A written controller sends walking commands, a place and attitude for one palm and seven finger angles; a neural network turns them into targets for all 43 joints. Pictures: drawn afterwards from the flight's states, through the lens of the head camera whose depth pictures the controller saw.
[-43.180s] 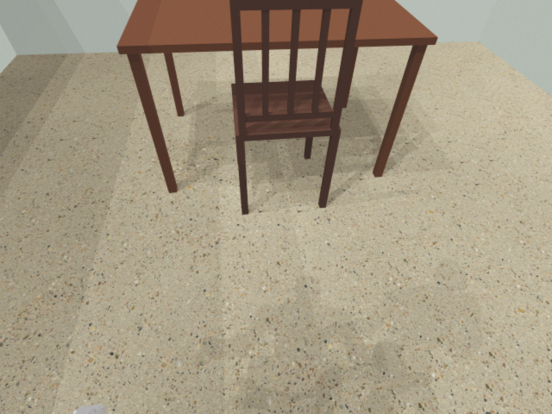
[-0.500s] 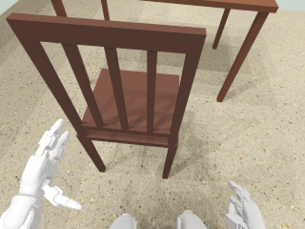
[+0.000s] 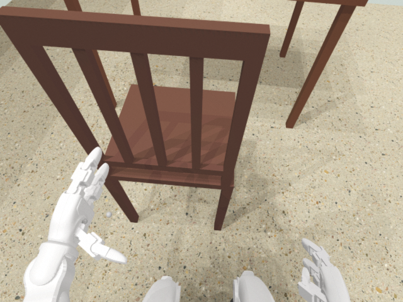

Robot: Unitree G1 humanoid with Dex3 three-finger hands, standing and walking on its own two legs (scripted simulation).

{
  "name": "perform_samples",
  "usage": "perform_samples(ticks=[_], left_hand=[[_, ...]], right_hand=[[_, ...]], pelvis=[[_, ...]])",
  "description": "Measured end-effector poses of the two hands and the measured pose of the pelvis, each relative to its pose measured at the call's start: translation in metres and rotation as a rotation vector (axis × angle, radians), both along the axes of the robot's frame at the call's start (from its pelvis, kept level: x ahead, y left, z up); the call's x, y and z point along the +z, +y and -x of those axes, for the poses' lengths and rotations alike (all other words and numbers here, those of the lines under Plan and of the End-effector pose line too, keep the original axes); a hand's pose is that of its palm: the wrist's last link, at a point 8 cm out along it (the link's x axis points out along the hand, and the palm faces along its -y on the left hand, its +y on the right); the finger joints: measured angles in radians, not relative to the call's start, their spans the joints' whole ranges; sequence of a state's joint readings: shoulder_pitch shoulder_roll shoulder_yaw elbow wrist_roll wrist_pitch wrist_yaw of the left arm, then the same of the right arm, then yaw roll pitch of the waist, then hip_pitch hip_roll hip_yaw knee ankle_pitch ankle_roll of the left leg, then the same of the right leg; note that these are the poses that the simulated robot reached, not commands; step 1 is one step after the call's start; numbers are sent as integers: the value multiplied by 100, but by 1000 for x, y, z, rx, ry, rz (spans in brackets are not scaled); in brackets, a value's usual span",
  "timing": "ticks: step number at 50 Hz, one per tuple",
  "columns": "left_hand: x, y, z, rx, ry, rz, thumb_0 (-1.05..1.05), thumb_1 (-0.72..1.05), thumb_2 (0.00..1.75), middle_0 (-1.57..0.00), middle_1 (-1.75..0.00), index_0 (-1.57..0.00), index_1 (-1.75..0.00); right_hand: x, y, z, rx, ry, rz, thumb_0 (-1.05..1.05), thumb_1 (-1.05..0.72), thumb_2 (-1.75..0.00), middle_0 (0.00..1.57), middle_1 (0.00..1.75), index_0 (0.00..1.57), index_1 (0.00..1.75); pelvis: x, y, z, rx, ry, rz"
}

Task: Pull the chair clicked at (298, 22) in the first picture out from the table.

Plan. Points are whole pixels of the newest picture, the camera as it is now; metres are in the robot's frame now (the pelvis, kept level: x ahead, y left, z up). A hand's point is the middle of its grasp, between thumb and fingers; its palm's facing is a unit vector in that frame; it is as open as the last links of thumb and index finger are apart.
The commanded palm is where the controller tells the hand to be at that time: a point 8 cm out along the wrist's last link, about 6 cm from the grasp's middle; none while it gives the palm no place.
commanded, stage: aim the fingers beside a spindle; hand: left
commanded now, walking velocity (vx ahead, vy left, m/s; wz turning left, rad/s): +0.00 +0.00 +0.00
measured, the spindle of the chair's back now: (153, 121) +0.48 +0.13 +0.05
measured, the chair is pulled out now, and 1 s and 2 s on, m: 0.49 0.49 0.49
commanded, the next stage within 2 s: push the fingers through the gap in 1.64 s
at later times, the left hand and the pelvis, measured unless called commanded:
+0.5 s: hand (129, 205) +0.29 +0.15 +0.02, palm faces -0.09 -1.00 -0.05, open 16.9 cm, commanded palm +0.28 +0.21 +0.02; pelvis +0.00 +0.00 -0.01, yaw +0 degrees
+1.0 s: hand (145, 197) +0.32 +0.13 +0.00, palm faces -0.09 -1.00 -0.04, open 16.9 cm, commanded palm +0.30 +0.18 +0.00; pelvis -0.01 +0.00 -0.03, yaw +0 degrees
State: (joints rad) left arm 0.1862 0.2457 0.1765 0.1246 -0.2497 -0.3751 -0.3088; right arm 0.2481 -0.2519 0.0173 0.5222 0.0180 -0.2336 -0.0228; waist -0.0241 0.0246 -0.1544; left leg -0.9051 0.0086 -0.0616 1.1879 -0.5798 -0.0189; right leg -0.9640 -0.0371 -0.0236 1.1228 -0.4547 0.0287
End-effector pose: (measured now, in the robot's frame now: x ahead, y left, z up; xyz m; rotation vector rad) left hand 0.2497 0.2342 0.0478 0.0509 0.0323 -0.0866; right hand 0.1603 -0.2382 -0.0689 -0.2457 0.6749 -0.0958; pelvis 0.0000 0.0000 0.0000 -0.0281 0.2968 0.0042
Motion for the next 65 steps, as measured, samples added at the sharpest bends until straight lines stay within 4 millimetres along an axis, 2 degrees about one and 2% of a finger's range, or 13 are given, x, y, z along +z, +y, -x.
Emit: perform_samples(ticks=[9, 18, 36, 55, 65], left_hand=[[-6, -4, -6, 18, -4, -5, -1, -50, 30, -6, -8, -6, -8], [-14, -19, -14, -3, -11, 6, -1, -50, 30, -6, -8, -6, -8], [-29, -39, -40, -8, -11, 9, -1, -50, 30, -6, -8, -6, -8], [-42, -54, -55, -8, -31, 13, -1, -50, 30, -6, -8, -6, -8], [-43, -55, -53, 1, -18, 3, -1, -50, 30, -6, -8, -6, -8]], right_hand=[[-9, 0, 3, -2, 34, -7, 1, -90, -90, 20, 30, 20, 30], [-16, 0, -1, 0, 43, -7, 1, -90, -90, 20, 30, 20, 30], [-33, -2, 4, -9, 98, -18, 1, -91, -90, 20, 30, 20, 30], [-48, -7, 13, -26, 153, -10, 1, -91, -90, 20, 30, 20, 30], [-49, -3, 15, -27, 169, -25, 1, -91, -90, 20, 30, 20, 30]], pelvis=[[-4, 0, 0, -1, 16, -3], [-9, 0, 1, -1, 30, -6], [-18, -3, 3, -5, 60, -13], [-28, -3, 6, -5, 83, -13], [-27, -2, 7, -9, 80, -15]])
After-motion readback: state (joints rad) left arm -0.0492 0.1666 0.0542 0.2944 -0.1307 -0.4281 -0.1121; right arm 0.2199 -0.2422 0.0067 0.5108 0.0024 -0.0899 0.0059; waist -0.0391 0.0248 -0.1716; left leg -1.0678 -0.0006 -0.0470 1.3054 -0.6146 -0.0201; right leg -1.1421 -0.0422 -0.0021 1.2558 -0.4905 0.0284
